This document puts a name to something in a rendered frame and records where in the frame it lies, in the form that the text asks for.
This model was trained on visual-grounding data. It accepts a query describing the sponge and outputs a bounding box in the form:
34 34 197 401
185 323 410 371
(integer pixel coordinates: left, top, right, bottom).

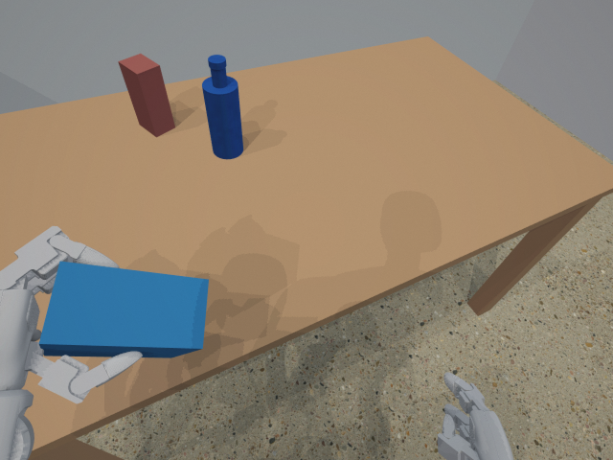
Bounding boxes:
39 262 209 358

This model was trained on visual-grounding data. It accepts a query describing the right robot hand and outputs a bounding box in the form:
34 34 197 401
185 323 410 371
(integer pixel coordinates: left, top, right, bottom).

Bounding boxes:
438 372 513 460

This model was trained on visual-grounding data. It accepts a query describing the robot left forearm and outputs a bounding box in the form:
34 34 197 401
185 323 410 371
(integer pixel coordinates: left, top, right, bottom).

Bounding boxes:
0 389 34 460

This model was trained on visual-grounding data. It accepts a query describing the left robot hand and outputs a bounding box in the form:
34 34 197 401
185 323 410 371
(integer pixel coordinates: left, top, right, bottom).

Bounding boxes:
0 226 143 403

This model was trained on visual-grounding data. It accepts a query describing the table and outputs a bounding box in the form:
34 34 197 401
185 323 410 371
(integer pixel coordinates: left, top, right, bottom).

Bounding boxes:
0 36 613 460

